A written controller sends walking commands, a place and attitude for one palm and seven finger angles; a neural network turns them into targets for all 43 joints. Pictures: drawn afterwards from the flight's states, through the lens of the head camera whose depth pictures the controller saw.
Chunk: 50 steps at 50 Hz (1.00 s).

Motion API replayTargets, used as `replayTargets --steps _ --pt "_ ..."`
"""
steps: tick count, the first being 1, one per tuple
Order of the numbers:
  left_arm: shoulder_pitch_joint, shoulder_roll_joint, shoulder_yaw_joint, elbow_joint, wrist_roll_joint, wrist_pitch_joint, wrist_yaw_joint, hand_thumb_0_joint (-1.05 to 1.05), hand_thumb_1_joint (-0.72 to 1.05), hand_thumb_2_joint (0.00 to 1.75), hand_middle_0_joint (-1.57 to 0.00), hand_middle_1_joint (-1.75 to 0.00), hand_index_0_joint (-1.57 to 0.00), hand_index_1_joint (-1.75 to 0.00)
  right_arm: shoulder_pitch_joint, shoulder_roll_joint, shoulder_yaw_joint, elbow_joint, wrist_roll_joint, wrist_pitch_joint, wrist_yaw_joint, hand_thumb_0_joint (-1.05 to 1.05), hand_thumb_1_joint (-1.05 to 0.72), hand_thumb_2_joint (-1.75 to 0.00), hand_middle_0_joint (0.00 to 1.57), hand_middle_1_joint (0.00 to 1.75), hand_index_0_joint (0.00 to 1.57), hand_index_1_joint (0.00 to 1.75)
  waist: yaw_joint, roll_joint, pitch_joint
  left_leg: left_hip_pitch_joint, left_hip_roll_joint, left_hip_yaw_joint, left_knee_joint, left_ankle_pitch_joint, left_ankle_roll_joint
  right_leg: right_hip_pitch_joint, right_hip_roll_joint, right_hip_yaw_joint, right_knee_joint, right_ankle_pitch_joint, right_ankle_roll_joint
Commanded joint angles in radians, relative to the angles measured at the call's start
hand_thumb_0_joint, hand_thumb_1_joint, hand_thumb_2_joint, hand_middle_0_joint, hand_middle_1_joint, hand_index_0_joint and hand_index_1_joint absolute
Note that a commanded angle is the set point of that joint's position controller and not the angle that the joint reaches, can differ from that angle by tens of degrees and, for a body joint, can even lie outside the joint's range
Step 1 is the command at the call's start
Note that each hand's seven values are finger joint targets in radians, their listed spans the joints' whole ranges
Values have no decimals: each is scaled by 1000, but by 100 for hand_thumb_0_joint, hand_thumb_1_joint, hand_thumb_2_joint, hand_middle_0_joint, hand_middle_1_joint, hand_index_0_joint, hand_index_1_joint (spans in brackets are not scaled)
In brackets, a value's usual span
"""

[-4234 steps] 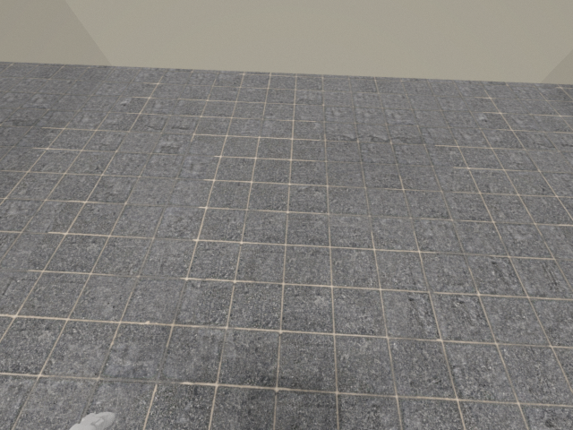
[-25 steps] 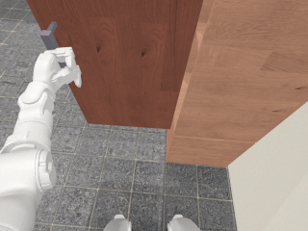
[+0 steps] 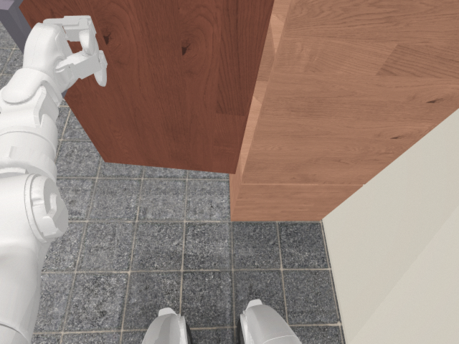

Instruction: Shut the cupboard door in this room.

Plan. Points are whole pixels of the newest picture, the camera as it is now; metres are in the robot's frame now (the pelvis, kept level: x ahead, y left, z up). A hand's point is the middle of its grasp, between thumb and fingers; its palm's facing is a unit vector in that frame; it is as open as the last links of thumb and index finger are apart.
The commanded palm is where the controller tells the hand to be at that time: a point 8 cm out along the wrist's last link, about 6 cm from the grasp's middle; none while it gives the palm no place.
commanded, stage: push the door shut along its arc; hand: left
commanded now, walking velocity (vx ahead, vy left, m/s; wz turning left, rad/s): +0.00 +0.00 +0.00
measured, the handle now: (41, 47) +0.59 +0.22 +0.13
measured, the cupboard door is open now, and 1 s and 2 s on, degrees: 85 70 70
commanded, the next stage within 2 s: pull the fist back off the door in 0.66 s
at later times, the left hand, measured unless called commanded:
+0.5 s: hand (105, 46) +0.57 +0.12 +0.14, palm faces -0.33 -0.94 +0.00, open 3.3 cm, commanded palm +0.60 +0.15 +0.13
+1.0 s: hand (130, 26) +0.62 +0.09 +0.14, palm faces +0.10 -0.99 -0.04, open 3.2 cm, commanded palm +0.59 +0.11 +0.13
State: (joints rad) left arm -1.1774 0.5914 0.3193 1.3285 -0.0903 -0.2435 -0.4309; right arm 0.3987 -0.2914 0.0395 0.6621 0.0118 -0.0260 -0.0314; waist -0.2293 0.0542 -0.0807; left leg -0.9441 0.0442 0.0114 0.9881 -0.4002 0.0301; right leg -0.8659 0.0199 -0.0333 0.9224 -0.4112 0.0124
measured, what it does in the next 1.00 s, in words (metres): stands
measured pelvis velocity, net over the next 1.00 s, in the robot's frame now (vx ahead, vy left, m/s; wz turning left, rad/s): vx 0.00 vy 0.00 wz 0.00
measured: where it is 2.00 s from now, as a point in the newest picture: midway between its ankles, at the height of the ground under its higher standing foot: outside the picture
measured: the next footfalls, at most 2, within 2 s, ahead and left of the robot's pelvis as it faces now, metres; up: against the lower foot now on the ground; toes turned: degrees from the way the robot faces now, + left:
none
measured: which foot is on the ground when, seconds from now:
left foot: down 0.00-1.00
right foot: down 0.00-1.00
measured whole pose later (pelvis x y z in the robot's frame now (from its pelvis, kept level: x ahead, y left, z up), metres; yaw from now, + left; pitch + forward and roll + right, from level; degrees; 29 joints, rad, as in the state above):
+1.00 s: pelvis +0.00 +0.00 -0.02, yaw +0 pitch +27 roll -4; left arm -1.42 0.49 0.33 1.34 0.11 -0.19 0.14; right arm 0.49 -0.23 0.04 0.67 -0.10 -0.04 0.09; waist -0.29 0.08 -0.11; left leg -1.13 0.05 -0.02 1.09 -0.43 0.02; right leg -1.04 0.03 -0.06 1.01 -0.44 0.01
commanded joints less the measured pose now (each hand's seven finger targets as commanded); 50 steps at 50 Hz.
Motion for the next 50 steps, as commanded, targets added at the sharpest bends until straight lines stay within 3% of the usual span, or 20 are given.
replayTargets --steps 1,3,5,8,10,19,21,23,27,31,38,39,40,41,44,45,46,47,48,50 --pt "-534 229 20 -226 -13 -58 -3 0 90 90 -130 -150 -130 -150 196 -191 -72 -36 -1 -12 -16 0 -90 -90 20 30 20 30 -25 111 -515 521 -10 -102 -71 371 4 38 34 -4 -100 282 -33" --pt "-529 258 42 -222 -13 -51 -9 0 90 90 -130 -150 -130 -150 199 -198 -75 -36 -1 -7 -18 0 -90 -90 20 30 20 30 -24 98 -529 520 -7 -102 -64 378 4 39 36 -2 -101 293 -31" --pt "-553 271 38 -186 -8 -31 -17 0 90 90 -130 -150 -130 -150 204 -197 -71 -31 0 -3 -21 0 -90 -90 20 30 20 30 -43 72 -489 465 -10 -88 -61 348 11 50 36 2 -107 296 -26" --pt "-575 297 53 -198 -8 -30 -29 0 90 90 -130 -150 -130 -150 212 -200 -71 -29 -4 -4 -24 0 -90 -90 20 30 20 30 -39 90 -524 474 -11 -89 -53 365 11 61 38 3 -104 312 -27" --pt "-587 255 16 -199 -9 -26 -44 0 90 90 -130 -150 -130 -150 210 -196 -74 -23 -4 -7 -24 0 -90 -90 20 30 20 30 -49 104 -520 485 -13 -86 -47 365 10 44 39 2 -108 311 -27" --pt "-703 219 -31 -170 -16 -11 -67 0 90 90 -130 -150 -130 -150 218 -203 -71 22 -9 -29 -32 0 -90 -90 20 30 20 30 -87 127 -496 500 -4 -101 -22 362 12 -42 43 -11 -97 271 -29" --pt "-736 172 -62 -195 -16 -13 -62 0 90 90 -130 -150 -130 -150 220 -200 -72 32 -15 -37 -30 0 -90 -90 20 30 20 30 -91 185 -516 552 -1 -112 -18 396 9 -86 44 -20 -86 260 -36" --pt "-747 159 -72 -160 -15 -2 -62 0 90 90 -130 -150 -130 -150 215 -202 -71 45 -15 -42 -32 0 -90 -90 20 30 20 30 -104 160 -496 535 4 -114 -8 372 10 -113 44 -24 -85 242 -33" --pt "-804 150 -84 -154 -6 3 -57 0 90 90 -130 -150 -130 -150 219 -207 -68 57 -16 -52 -35 0 -90 -90 20 30 20 30 -121 171 -514 532 6 -119 7 364 12 -147 44 -28 -67 227 -32" --pt "-847 83 -125 -169 1 8 -51 0 90 90 -130 -150 -130 -150 224 -203 -71 69 -21 -59 -31 0 -90 -90 20 30 20 30 -131 212 -552 578 6 -134 21 408 11 -196 47 -39 -45 225 -39" --pt "-885 118 -113 -139 23 27 -45 0 90 90 -130 -150 -130 -150 228 -200 -63 75 -25 -62 -32 0 -90 -90 20 30 20 30 -142 202 -560 530 5 -124 41 379 14 -197 50 -44 -32 218 -38" --pt "-921 175 93 -157 -34 57 158 0 90 90 -130 -150 -130 -150 291 -161 -45 29 -37 -63 -13 0 -90 -90 20 30 20 30 -109 237 -562 433 16 -140 27 334 3 -146 39 -21 -48 211 -35" --pt "-880 135 63 -132 -1 75 264 0 90 90 -130 -150 -130 -150 297 -161 -45 24 -42 -62 7 0 -90 -90 20 30 20 30 -113 208 -574 414 16 -142 18 326 -2 -126 38 -23 -38 210 -28" --pt "-883 131 93 -141 18 71 352 0 90 90 -130 -150 -130 -150 322 -162 -52 24 -61 -57 23 0 -90 -90 20 30 20 30 -121 161 -582 421 17 -162 12 336 -4 -120 37 -33 -32 211 -20" --pt "-870 55 63 -227 148 15 589 0 90 90 -130 -150 -130 -150 342 -149 -65 7 -110 -45 82 0 -90 -90 20 30 20 30 -109 216 -604 447 13 -161 35 393 -15 -171 32 -37 -11 221 -17" --pt "-832 51 39 -227 202 -7 622 0 90 90 -130 -150 -130 -150 355 -150 -72 8 -120 -36 101 0 -90 -90 20 30 20 30 -106 211 -617 460 13 -159 31 408 -19 -166 34 -40 -9 221 -19" --pt "-818 26 9 -218 227 -22 628 0 90 90 -130 -150 -130 -150 365 -154 -79 10 -124 -28 112 0 -90 -90 20 30 20 30 -116 191 -623 482 13 -165 23 431 -20 -157 39 -44 -14 232 -21" --pt "-785 30 -3 -219 239 -29 617 0 90 90 -130 -150 -130 -150 362 -158 -88 5 -117 -16 119 0 -90 -90 20 30 20 30 -103 198 -621 489 12 -154 10 422 -22 -135 38 -40 -28 233 -25" --pt "-776 -8 -40 -200 234 -23 594 0 90 90 -130 -150 -130 -150 358 -159 -89 3 -111 -5 122 0 -90 -90 20 30 20 30 -111 182 -608 479 6 -143 -7 387 -19 -109 41 -39 -46 231 -27" --pt "-746 48 2 -160 204 0 552 0 90 90 -130 -150 -130 -150 359 -167 -89 -1 -95 17 113 0 -90 -90 20 30 20 30 -99 142 -582 430 -4 -121 -33 329 -9 -35 44 -28 -77 232 -28"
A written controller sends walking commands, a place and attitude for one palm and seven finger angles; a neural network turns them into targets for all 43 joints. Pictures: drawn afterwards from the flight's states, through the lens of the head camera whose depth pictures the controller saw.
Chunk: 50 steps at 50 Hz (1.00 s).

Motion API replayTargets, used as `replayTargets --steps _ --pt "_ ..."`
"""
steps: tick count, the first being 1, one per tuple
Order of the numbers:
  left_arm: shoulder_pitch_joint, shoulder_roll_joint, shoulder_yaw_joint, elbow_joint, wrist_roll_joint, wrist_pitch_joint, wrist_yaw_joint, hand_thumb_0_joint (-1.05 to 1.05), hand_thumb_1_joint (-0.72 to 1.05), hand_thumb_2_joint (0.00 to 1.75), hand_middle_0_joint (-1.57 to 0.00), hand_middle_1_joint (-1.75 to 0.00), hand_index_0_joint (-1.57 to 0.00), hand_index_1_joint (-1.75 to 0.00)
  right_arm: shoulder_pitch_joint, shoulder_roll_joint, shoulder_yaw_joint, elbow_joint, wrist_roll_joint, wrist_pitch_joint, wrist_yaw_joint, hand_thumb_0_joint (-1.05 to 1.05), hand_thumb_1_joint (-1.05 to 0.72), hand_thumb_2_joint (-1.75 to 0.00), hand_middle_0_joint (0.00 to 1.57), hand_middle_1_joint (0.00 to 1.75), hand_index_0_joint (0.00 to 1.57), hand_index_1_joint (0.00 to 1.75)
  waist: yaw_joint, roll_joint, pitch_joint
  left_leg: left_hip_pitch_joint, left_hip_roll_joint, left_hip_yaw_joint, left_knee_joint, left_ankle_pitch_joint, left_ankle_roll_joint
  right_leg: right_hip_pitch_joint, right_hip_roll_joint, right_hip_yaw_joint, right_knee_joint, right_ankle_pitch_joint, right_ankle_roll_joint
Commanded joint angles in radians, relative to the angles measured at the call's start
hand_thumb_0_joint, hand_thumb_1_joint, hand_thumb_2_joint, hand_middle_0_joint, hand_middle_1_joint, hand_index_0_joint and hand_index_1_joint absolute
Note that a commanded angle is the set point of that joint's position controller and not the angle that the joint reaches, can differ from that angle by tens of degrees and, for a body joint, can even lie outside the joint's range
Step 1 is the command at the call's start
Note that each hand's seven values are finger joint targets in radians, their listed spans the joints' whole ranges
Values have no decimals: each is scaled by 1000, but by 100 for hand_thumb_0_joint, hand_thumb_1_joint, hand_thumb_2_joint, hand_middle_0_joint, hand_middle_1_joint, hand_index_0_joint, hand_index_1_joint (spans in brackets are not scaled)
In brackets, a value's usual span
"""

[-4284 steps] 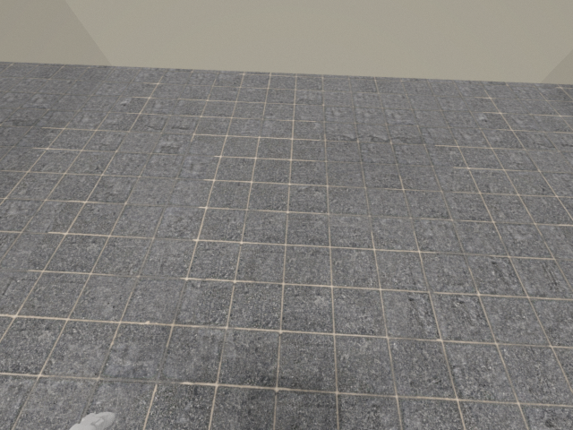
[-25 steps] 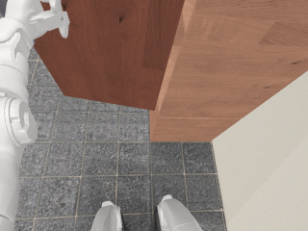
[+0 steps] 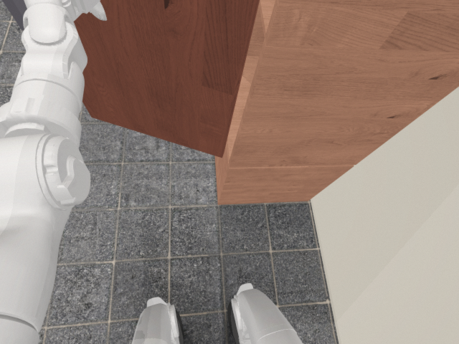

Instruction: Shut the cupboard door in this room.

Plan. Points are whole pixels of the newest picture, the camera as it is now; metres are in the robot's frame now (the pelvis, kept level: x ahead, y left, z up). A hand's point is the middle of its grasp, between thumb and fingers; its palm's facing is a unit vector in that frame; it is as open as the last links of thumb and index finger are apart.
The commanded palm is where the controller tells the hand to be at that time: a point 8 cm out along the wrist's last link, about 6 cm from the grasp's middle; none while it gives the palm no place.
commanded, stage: pull the fist back off the door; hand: left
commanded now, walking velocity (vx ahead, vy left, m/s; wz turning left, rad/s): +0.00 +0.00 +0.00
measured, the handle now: out of the picture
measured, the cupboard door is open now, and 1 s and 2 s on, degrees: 70 70 70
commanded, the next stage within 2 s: draw the hand back to the body in 0.64 s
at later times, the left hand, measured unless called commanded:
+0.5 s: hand (98, 34) +0.55 +0.09 +0.15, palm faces +0.06 -1.00 -0.01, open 3.1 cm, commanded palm +0.51 +0.13 +0.15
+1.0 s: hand (78, 63) +0.48 +0.11 +0.16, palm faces +0.07 -1.00 -0.02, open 3.1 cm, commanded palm +0.43 +0.16 +0.18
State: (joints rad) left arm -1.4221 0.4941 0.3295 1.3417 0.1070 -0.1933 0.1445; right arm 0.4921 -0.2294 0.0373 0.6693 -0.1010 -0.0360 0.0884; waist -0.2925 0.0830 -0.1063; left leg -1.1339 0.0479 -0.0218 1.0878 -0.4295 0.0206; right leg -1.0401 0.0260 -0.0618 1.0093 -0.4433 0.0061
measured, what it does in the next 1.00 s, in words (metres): stands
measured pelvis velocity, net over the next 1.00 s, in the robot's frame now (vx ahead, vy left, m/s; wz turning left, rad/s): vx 0.02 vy -0.02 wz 0.00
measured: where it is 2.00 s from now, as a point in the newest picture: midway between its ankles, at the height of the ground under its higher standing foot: outside the picture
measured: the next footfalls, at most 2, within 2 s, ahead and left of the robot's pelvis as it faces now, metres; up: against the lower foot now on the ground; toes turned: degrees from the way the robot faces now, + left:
none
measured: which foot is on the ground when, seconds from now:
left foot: down 0.00-1.00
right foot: down 0.00-1.00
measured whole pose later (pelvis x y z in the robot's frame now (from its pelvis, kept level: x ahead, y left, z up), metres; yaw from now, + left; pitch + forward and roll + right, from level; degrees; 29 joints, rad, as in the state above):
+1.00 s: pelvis +0.02 -0.02 +0.05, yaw +0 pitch +12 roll +0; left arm -0.71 0.24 0.25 0.90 -0.11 -0.29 -0.01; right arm 0.41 -0.25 -0.01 0.65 0.02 0.05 0.02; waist -0.10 0.06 -0.11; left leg -0.64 0.04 0.03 0.80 -0.37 0.00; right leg -0.60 0.02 -0.01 0.80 -0.41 -0.02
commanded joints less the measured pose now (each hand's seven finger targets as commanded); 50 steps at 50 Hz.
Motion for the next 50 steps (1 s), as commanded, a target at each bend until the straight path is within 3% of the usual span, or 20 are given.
replayTargets --steps 1,4,5,8,12,17,18,25,28,29,31,33,34,36,38,41,42,46,49,50 --pt "-499 176 23 -167 -11 -43 -38 0 90 90 -130 -150 -130 -150 272 -232 -82 -8 19 33 -14 0 -90 -90 20 30 20 30 -32 109 -555 613 -13 -83 -145 352 5 167 39 3 -176 272 -21" --pt "-449 205 62 -237 -50 -70 -59 0 90 90 -130 -150 -130 -150 257 -218 -79 -30 31 40 -23 0 -90 -90 20 30 20 30 2 90 -566 615 -16 -63 -173 370 8 259 40 13 -200 317 -19" --pt "-434 175 45 -259 -56 -87 -60 0 90 90 -130 -150 -130 -150 254 -210 -80 -31 31 39 -22 0 -90 -90 20 30 20 30 2 92 -555 627 -15 -57 -180 380 7 266 41 12 -206 330 -17" --pt "-334 173 68 -305 -75 -144 -60 0 90 90 -130 -150 -130 -150 246 -205 -88 -31 33 36 -20 0 -90 -90 20 30 20 30 35 68 -558 637 -19 -40 -192 413 6 329 41 20 -216 388 -16" --pt "-178 134 57 -288 -83 -158 -72 0 90 90 -130 -150 -130 -150 233 -203 -99 -34 46 46 -21 0 -90 -90 20 30 20 30 59 9 -487 611 -28 -11 -223 399 10 402 38 27 -244 437 -13" --pt "-104 35 0 -402 -133 -180 -96 0 90 90 -130 -150 -130 -150 188 -192 -113 -44 66 54 -29 0 -90 -90 20 30 20 30 89 37 -495 702 -34 4 -240 461 3 442 36 29 -255 510 -16" --pt "-100 -18 -40 -409 -142 -182 -99 0 90 90 -130 -150 -130 -150 177 -186 -112 -41 68 53 -29 0 -90 -90 20 30 20 30 82 29 -471 707 -34 5 -244 460 3 435 36 25 -259 509 -15" --pt "-38 -101 -97 -462 -159 -204 -83 0 90 90 -130 -150 -130 -150 105 -178 -119 -34 83 47 -38 0 -90 -90 20 30 20 30 100 -13 -434 740 -39 7 -254 452 3 439 27 27 -258 511 -14" --pt "7 -102 -91 -492 -164 -214 -75 0 90 90 -130 -150 -130 -150 69 -174 -117 -41 90 45 -43 0 -90 -90 20 30 20 30 122 -12 -446 753 -41 11 -256 463 1 462 22 29 -250 525 -15" --pt "-22 -112 -106 -488 -163 -214 -72 0 90 90 -130 -150 -130 -150 60 -172 -115 -40 91 45 -45 0 -90 -90 20 30 20 30 109 -30 -420 741 -42 11 -259 446 3 460 20 31 -254 522 -12" --pt "-32 -74 -79 -462 -157 -213 -65 0 90 90 -130 -150 -130 -150 56 -177 -115 -31 90 47 -53 0 -90 -90 20 30 20 30 110 -61 -400 716 -44 11 -260 416 5 467 18 36 -254 512 -10" --pt "-48 -88 -91 -457 -162 -211 -65 0 90 90 -130 -150 -130 -150 31 -173 -111 -39 95 44 -58 0 -90 -90 20 30 20 30 103 -76 -398 704 -47 14 -260 387 8 466 14 44 -261 502 -6" --pt "-53 -65 -75 -431 -161 -208 -65 0 90 90 -130 -150 -130 -150 30 -175 -107 -35 95 43 -61 0 -90 -90 20 30 20 30 102 -89 -385 682 -48 14 -263 373 8 472 12 46 -261 496 -6" --pt "-70 -61 -78 -429 -157 -212 -70 0 90 90 -130 -150 -130 -150 25 -176 -106 -34 93 41 -64 0 -90 -90 20 30 20 30 101 -74 -402 686 -49 10 -261 369 8 471 10 48 -254 489 -6" --pt "-56 -97 -106 -403 -157 -215 -80 0 90 90 -130 -150 -130 -150 14 -171 -103 -37 97 36 -63 0 -90 -90 20 30 20 30 101 -59 -400 694 -46 6 -258 366 4 447 9 44 -252 468 -10" --pt "104 -43 -34 -441 -180 -212 -100 0 90 90 -130 -150 -130 -150 6 -178 -103 -72 99 40 -63 0 -90 -90 20 30 20 30 168 -42 -476 728 -51 12 -275 414 2 532 11 42 -247 507 -18" --pt "144 -48 -38 -469 -190 -207 -111 0 90 90 -130 -150 -130 -150 -5 -173 -99 -85 104 43 -62 0 -90 -90 20 30 20 30 180 -54 -479 725 -51 19 -286 424 4 561 11 41 -252 528 -16" --pt "310 -28 -22 -607 -214 -173 -143 0 90 90 -130 -150 -130 -150 -36 -173 -101 -129 122 52 -72 0 -90 -90 20 30 20 30 215 -123 -434 703 -55 40 -330 389 15 664 13 45 -293 553 -12" --pt "368 -64 -64 -797 -250 -155 -163 0 90 90 -130 -150 -130 -150 -83 -160 -98 -151 138 43 -82 0 -90 -90 20 30 20 30 225 -97 -400 747 -55 50 -368 368 18 699 13 42 -327 547 -11" --pt "414 -62 -62 -835 -259 -145 -167 0 90 90 -130 -150 -130 -150 -95 -160 -98 -154 142 40 -86 0 -90 -90 20 30 20 30 233 -119 -384 752 -53 49 -378 364 19 712 14 40 -338 540 -12"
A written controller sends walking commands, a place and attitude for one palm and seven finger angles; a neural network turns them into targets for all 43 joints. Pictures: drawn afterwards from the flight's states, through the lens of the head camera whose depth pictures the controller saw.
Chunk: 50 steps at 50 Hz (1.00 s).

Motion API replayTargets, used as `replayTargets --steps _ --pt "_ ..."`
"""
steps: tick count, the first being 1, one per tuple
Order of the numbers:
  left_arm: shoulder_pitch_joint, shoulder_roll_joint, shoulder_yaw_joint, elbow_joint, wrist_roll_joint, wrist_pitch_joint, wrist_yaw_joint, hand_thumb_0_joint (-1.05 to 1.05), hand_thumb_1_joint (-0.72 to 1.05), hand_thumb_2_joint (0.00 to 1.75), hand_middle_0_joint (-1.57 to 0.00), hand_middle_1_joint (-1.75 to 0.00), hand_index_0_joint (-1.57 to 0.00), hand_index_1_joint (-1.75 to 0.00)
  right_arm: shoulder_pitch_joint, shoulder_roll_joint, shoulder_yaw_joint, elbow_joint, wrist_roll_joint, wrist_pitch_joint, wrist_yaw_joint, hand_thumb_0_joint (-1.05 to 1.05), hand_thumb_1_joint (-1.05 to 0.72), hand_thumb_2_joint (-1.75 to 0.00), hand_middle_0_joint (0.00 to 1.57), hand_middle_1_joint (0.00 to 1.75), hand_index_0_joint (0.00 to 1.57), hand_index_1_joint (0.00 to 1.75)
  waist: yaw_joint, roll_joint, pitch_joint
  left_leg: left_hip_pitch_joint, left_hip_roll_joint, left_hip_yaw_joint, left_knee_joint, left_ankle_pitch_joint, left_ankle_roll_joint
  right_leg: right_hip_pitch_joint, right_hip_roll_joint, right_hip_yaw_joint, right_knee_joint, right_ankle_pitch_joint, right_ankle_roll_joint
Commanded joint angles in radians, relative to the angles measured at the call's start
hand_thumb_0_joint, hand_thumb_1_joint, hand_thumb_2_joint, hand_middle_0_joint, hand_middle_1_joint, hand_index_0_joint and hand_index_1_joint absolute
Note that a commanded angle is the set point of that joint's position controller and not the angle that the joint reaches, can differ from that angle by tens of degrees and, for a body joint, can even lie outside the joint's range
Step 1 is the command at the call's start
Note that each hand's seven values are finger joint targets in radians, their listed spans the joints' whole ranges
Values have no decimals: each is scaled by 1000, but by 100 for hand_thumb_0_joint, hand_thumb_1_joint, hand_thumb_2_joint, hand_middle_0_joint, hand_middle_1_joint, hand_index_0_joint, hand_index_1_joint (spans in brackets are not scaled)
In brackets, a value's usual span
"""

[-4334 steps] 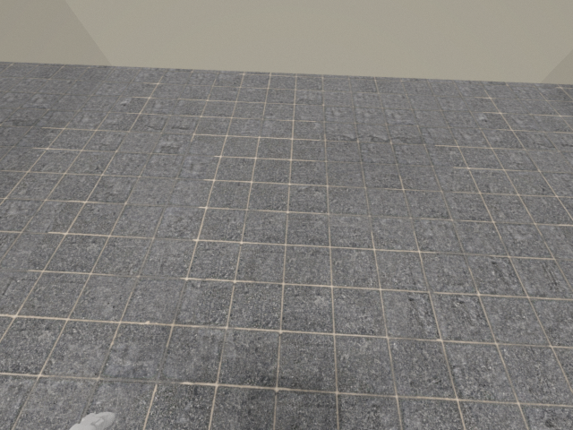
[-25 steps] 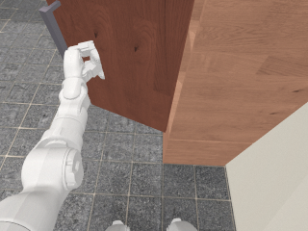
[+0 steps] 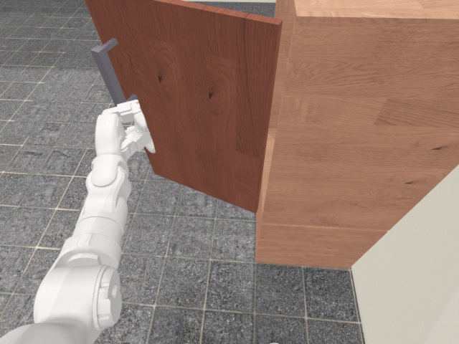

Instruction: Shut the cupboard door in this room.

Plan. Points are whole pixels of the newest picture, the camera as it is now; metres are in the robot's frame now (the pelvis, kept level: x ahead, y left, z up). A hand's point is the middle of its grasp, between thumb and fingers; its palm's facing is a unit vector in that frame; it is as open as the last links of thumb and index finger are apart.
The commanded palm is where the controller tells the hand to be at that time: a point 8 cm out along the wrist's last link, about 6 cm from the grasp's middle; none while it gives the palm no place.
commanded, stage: draw the hand back to the body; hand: left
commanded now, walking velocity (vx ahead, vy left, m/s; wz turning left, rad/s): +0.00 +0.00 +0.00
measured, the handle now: (117, 78) +0.66 +0.22 +0.10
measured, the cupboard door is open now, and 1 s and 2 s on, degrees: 70 70 70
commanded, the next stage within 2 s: step back with the hand held close in 1.34 s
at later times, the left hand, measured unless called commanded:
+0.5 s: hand (58, 206) +0.29 +0.21 +0.16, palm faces +0.20 -0.96 -0.21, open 3.2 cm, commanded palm +0.25 +0.26 +0.17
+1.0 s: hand out of the picture +0.18 +0.29 +0.20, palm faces +0.48 -0.77 -0.42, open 6.4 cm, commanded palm +0.14 +0.32 +0.21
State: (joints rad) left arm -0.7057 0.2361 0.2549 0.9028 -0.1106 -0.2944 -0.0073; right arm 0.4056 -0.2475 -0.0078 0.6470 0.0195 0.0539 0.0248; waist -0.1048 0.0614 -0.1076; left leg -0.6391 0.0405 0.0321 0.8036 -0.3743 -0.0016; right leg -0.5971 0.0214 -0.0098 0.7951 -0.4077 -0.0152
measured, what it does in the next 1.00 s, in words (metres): stands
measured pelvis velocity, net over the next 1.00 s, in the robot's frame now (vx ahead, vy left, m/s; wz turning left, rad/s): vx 0.01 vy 0.02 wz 0.04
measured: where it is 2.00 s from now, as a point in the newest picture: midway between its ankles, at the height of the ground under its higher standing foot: outside the picture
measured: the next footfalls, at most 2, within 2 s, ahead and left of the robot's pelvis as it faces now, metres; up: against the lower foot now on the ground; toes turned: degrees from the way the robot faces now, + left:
none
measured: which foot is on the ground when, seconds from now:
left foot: down 0.00-1.00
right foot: down 0.00-1.00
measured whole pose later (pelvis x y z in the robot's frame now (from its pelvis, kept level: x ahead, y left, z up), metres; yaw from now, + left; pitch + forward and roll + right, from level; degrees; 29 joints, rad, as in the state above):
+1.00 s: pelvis +0.01 +0.02 +0.04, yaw +2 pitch -5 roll +0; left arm 0.48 0.36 0.34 -0.37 -0.09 -0.03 0.09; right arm 0.22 -0.23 0.03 0.64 0.03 -0.04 -0.07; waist 0.06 0.08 -0.01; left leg -0.12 -0.01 0.02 0.43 -0.23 0.02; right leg -0.06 -0.02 -0.03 0.40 -0.27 0.01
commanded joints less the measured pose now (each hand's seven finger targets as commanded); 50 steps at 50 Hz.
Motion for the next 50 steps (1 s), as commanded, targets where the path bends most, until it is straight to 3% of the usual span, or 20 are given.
replayTargets --steps 1,3,5,6,7,9,13,14,18,21,24,27,29,31,36,40,42,46,49,50 --pt "-277 197 -1 -442 -44 -34 -21 0 90 90 -130 -150 -130 -150 -23 -146 -52 -134 26 -53 -30 0 -90 -90 20 30 20 30 43 -72 -368 278 -46 -2 -103 303 43 269 16 -11 -135 490 10" --pt "-255 154 -49 -522 -54 -13 -32 0 90 90 -130 -150 -130 -150 -58 -133 -47 -133 35 -65 -36 0 -90 -90 20 30 20 30 39 -33 -309 310 -42 -6 -130 274 43 242 15 -19 -158 440 10" --pt "-179 148 -51 -569 -70 17 -39 0 90 90 -130 -150 -130 -150 -86 -133 -42 -136 39 -78 -43 0 -90 -90 20 30 20 30 51 -45 -279 327 -43 -11 -152 252 43 248 15 -24 -178 404 9" --pt "-149 173 -40 -599 -73 31 -42 0 90 90 -130 -150 -130 -150 -96 -138 -43 -136 41 -82 -50 0 -90 -90 20 30 20 30 58 -65 -272 334 -44 -13 -160 240 46 264 13 -21 -190 383 9" --pt "-119 148 -58 -611 -81 48 -49 0 90 90 -130 -150 -130 -150 -125 -131 -35 -142 46 -88 -52 0 -90 -90 20 30 20 30 64 -40 -238 331 -46 -10 -177 216 44 258 8 -21 -202 357 8" --pt "-55 169 -32 -648 -98 79 -58 0 90 90 -127 -147 -127 -147 -156 -133 -30 -150 49 -98 -61 0 -90 -90 20 30 20 30 79 -90 -210 337 -48 -14 -196 198 47 273 7 -23 -220 329 9" --pt "44 178 -34 -742 -120 135 -94 0 90 90 -116 -135 -116 -135 -227 -128 -12 -179 59 -109 -74 0 -90 -90 20 30 20 30 101 -85 -158 357 -51 -20 -235 170 45 300 -4 -20 -249 284 6" --pt "86 229 -84 -844 -31 129 -34 0 90 90 -113 -132 -113 -132 -269 -97 -13 -194 54 -98 -89 0 -90 -90 20 30 20 30 96 -110 -141 404 -53 -17 -274 193 46 300 -25 19 -313 274 14" --pt "241 200 -95 -953 0 174 40 0 90 90 -102 -120 -102 -120 -308 -92 5 -189 47 -86 -110 0 -90 -90 20 30 20 30 98 -55 -73 482 -43 -31 -343 210 41 339 -19 -6 -363 257 8" --pt "323 212 -83 -1011 13 199 58 0 90 90 -94 -111 -94 -111 -322 -92 12 -189 39 -81 -117 0 -90 -90 20 30 20 30 103 -63 -49 519 -41 -29 -382 225 41 383 -17 -9 -398 261 7" --pt "373 203 -80 -1124 21 207 71 0 90 90 -86 -102 -86 -102 -341 -82 22 -194 32 -88 -114 0 -90 -90 20 30 20 30 107 12 -53 580 -35 -39 -419 255 33 413 -15 -18 -415 281 1" --pt "460 198 -78 -1196 24 219 76 0 90 90 -78 -93 -78 -93 -352 -81 26 -198 24 -95 -111 0 -90 -90 20 30 20 30 113 4 -25 596 -32 -44 -447 269 30 435 -13 -25 -435 287 0" --pt "517 213 -53 -1254 27 221 84 0 90 90 -72 -87 -72 -87 -357 -80 29 -200 17 -102 -108 0 -90 -90 20 30 20 30 122 35 -29 613 -31 -50 -457 284 27 454 -12 -27 -439 298 -3" --pt "610 227 -26 -1261 27 229 86 0 90 90 -67 -81 -67 -81 -360 -84 28 -195 12 -103 -107 0 -90 -90 20 30 20 30 129 -11 2 596 -29 -52 -466 290 27 469 -11 -29 -452 299 -1" --pt "790 287 80 -1353 24 228 97 0 90 90 -53 -66 -53 -66 -370 -81 23 -195 2 -113 -104 0 -90 -90 20 30 20 30 151 -13 -5 584 -32 -43 -459 333 26 509 -16 -30 -453 339 2" --pt "904 290 123 -1432 21 221 100 0 90 90 -42 -54 -42 -54 -376 -70 17 -200 6 -121 -99 0 -90 -90 20 30 20 30 157 6 -2 577 -31 -33 -445 362 26 514 -23 -33 -442 367 6" --pt "965 297 148 -1444 20 217 106 0 90 90 -36 -48 -36 -48 -372 -71 14 -199 6 -131 -101 0 -90 -90 20 30 20 30 160 -21 13 558 -31 -34 -447 345 26 514 -24 -36 -442 345 7" --pt "1047 342 213 -1484 23 205 120 0 90 90 -25 -36 -25 -36 -373 -79 5 -191 9 -156 -106 0 -90 -90 20 30 20 30 168 -2 57 541 -29 -35 -451 301 24 485 -18 -35 -457 290 7" --pt "1075 309 197 -1499 26 193 125 0 90 90 -20 -30 -20 -30 -365 -74 5 -189 10 -175 -111 0 -90 -90 20 30 20 30 162 19 71 538 -32 -32 -451 285 26 469 -22 -37 -447 277 8" --pt "1060 296 184 -1482 28 194 127 0 90 90 -20 -30 -20 -30 -358 -78 3 -183 9 -180 -112 0 -90 -90 20 30 20 30 155 -12 89 536 -31 -33 -452 267 27 452 -21 -38 -451 259 11"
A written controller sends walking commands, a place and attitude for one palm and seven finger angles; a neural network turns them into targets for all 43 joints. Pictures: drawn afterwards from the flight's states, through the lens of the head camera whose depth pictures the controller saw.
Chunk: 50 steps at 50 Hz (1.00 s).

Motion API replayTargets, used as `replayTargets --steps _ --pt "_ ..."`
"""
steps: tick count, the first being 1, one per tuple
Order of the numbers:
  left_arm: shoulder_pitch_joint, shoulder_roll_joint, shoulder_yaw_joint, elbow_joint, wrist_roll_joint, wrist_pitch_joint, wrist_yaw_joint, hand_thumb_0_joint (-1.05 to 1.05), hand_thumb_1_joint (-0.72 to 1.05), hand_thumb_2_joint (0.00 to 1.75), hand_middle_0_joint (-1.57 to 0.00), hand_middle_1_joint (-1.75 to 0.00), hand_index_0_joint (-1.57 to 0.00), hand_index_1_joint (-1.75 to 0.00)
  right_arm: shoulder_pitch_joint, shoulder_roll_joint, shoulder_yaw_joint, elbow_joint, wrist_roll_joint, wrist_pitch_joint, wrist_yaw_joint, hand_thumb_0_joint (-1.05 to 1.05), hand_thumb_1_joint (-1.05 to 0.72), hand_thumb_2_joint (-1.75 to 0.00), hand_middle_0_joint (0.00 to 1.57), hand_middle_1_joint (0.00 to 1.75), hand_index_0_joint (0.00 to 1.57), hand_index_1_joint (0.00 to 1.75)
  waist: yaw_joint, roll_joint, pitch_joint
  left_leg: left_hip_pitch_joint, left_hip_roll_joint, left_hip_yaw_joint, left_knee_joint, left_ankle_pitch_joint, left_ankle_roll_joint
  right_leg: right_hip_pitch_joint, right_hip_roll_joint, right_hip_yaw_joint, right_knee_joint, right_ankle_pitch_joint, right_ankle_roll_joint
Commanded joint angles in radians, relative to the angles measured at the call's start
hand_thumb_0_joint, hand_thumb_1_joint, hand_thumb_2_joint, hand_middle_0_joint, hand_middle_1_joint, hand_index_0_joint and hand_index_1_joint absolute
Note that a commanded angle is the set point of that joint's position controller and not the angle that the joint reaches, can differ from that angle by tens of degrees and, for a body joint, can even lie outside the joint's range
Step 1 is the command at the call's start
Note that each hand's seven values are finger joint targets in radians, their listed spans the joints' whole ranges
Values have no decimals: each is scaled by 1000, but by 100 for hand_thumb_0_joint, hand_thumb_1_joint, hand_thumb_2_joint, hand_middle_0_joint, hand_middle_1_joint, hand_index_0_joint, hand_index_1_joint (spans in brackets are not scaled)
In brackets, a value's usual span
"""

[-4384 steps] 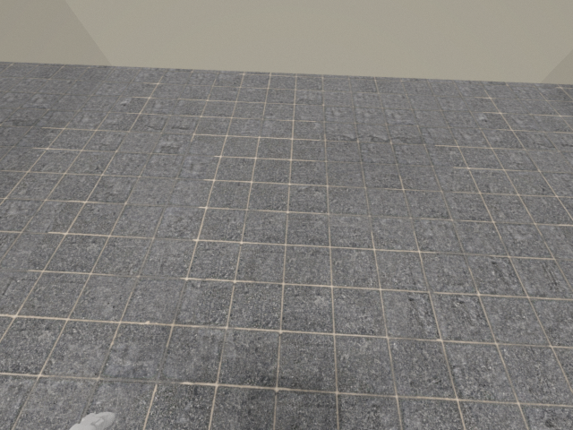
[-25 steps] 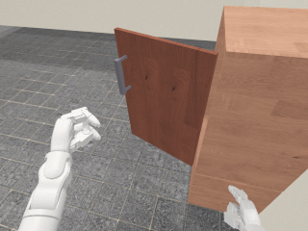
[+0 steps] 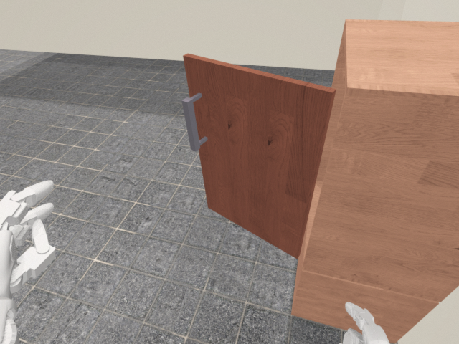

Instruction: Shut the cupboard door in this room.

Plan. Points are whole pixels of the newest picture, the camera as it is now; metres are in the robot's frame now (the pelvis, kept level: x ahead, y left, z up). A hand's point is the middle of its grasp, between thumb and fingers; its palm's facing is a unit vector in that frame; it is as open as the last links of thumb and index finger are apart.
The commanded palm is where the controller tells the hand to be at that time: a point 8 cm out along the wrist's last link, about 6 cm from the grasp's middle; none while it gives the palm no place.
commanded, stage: draw the hand back to the body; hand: left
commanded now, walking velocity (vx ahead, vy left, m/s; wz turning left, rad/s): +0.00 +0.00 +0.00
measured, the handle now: (196, 122) +0.66 +0.18 +0.06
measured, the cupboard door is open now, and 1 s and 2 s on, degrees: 70 70 70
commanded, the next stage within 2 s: step back with the hand held close in 0.34 s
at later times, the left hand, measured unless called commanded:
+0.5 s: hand (60, 248) +0.19 +0.26 +0.16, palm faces +0.45 -0.80 -0.40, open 7.4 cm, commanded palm +0.14 +0.29 +0.17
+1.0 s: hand (25, 271) +0.15 +0.29 +0.15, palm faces +0.40 -0.79 -0.46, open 7.4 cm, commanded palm +0.10 +0.32 +0.17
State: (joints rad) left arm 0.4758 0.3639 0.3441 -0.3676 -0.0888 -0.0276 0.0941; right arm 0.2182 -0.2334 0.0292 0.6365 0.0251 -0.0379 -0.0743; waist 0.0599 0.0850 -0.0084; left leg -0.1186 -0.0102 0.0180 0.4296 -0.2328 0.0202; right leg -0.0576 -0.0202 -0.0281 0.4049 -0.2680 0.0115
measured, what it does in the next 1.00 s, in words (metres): stands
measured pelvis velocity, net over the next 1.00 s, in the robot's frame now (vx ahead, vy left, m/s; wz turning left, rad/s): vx -0.04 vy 0.02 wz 0.00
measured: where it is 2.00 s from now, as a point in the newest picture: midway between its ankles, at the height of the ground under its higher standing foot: outside the picture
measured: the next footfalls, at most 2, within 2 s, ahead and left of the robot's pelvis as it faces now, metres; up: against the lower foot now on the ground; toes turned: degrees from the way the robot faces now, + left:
none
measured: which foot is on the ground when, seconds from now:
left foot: down 0.00-1.00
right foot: down 0.00-1.00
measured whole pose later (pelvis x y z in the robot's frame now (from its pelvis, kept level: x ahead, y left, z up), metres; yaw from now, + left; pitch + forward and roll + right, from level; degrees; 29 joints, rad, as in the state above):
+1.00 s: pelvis -0.04 +0.02 -0.01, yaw +0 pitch +1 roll -2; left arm 0.55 0.43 0.41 -0.45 -0.07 -0.15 0.13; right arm 0.19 -0.22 0.00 0.54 0.02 0.03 -0.10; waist 0.00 0.03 -0.04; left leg -0.36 -0.02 0.02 0.55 -0.21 0.05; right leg -0.29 -0.03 -0.02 0.50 -0.23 0.04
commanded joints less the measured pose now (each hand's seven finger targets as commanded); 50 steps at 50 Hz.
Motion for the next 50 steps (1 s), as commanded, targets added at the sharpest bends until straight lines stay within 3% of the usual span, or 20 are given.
replayTargets --steps 1,5,11,14,16,17,23,24,25,26,28,31,34,36,39,43,46,47,50 --pt "-134 176 97 -199 8 -73 27 0 90 90 -20 -30 -20 -30 -170 -101 -40 -165 2 -93 -15 0 -90 -90 20 30 20 30 -11 -65 3 11 19 -15 -77 117 9 -97 20 -17 -75 110 -14" --pt "-181 162 78 -197 15 -78 33 0 90 90 -20 -30 -20 -30 -164 -101 -41 -158 2 -101 -21 0 -90 -90 20 30 20 30 -14 -39 -11 28 15 -15 -76 101 14 -100 16 -15 -65 88 -15" --pt "-142 206 125 -234 13 -85 34 0 90 90 -20 -30 -20 -30 -174 -94 -39 -157 -3 -114 -21 0 -90 -90 20 30 20 30 6 0 -47 29 13 -13 -67 153 8 -57 17 -9 -62 142 -20" --pt "-131 191 123 -218 8 -81 29 0 90 90 -20 -30 -20 -30 -174 -84 -34 -165 -1 -107 -19 0 -90 -90 20 30 20 30 5 1 -23 23 15 -8 -68 157 5 -67 16 -9 -61 149 -19" --pt "-113 200 136 -196 6 -78 27 0 90 90 -20 -30 -20 -30 -173 -87 -36 -163 -2 -105 -19 0 -90 -90 20 30 20 30 7 -30 -1 14 17 -6 -67 158 6 -75 21 -8 -76 151 -17" --pt "-114 177 118 -197 3 -77 23 0 90 90 -20 -30 -20 -30 -172 -82 -33 -169 -2 -103 -18 0 -90 -90 20 30 20 30 2 -5 -4 20 17 -1 -68 158 7 -73 14 -6 -70 155 -16" --pt "-115 177 114 -208 3 -76 20 0 90 90 -20 -30 -20 -30 -172 -86 -38 -173 -3 -97 -16 0 -90 -90 20 30 20 30 2 -40 -33 36 17 2 -63 177 12 -66 15 -8 -68 175 -12" --pt "-202 274 202 -262 11 -113 30 0 90 90 -20 -30 -20 -30 -160 -112 -50 -196 -2 -72 -12 0 -90 -90 20 30 20 30 -35 -39 -4 -46 40 -21 6 125 29 -137 -49 57 -110 194 -14" --pt "-113 227 164 -179 8 -121 28 0 90 90 -20 -30 -20 -30 -159 -102 -49 -178 -6 -58 -14 0 -90 -90 20 30 20 30 -41 -97 -22 -52 34 -26 38 111 26 -154 -82 65 -117 180 -22" --pt "-93 232 164 -188 15 -131 29 0 90 90 -20 -30 -20 -30 -160 -103 -54 -180 -7 -47 -13 0 -90 -90 20 30 20 30 -39 -100 -13 -64 30 -25 57 119 24 -171 -95 74 -118 216 -27" --pt "-42 206 140 -194 14 -148 30 0 90 90 -20 -30 -20 -30 -151 -101 -58 -181 -7 -29 -14 0 -90 -90 20 30 20 30 -47 -79 -71 -68 39 -29 69 164 21 -160 -110 65 -71 244 -35" --pt "-8 244 174 -244 11 -158 40 0 90 90 -20 -30 -20 -30 -151 -114 -69 -195 -8 -9 -23 0 -90 -90 20 30 20 30 -47 -29 -137 -55 61 -43 46 320 17 -127 -80 26 2 331 -20" --pt "5 249 182 -267 5 -157 45 0 90 90 -20 -30 -20 -30 -144 -115 -73 -216 -3 12 -30 0 -90 -90 20 30 20 30 -50 -43 -173 -53 79 -54 39 447 20 -103 -50 10 57 405 -5" --pt "26 276 210 -264 3 -153 49 0 90 90 -20 -30 -20 -30 -143 -122 -78 -224 -3 23 -33 0 -90 -90 20 30 20 30 -46 -39 -186 -76 87 -61 33 458 19 -87 -45 14 75 420 -3" --pt "44 254 195 -251 -2 -150 52 0 90 90 -20 -30 -20 -30 -137 -119 -79 -236 2 36 -34 0 -90 -90 20 30 20 30 -50 -70 -173 -123 94 -63 23 394 18 -88 -45 24 82 391 -1" --pt "46 249 188 -264 1 -163 58 0 90 90 -20 -30 -20 -30 -136 -124 -79 -242 3 32 -35 0 -90 -90 20 30 20 30 -52 -47 -139 -223 101 -84 -19 207 24 -94 -36 32 72 246 0" --pt "46 278 223 -278 11 -181 65 0 90 90 -20 -30 -20 -30 -137 -138 -81 -242 -2 20 -37 0 -90 -90 20 30 20 30 -51 -1 -114 -349 121 -125 -84 -4 44 -46 -9 33 96 147 5" --pt "46 249 203 -281 14 -188 64 0 90 90 -20 -30 -20 -30 -134 -127 -76 -245 -1 16 -38 0 -90 -90 20 30 20 30 -54 3 -110 -393 124 -130 -96 -64 49 -22 -7 36 110 144 5" --pt "15 243 206 -303 28 -210 68 0 90 90 -20 -30 -20 -30 -122 -137 -78 -247 -2 -4 -37 0 -90 -90 20 30 20 30 -59 45 -80 -520 133 -151 -130 -273 64 25 8 42 143 94 6"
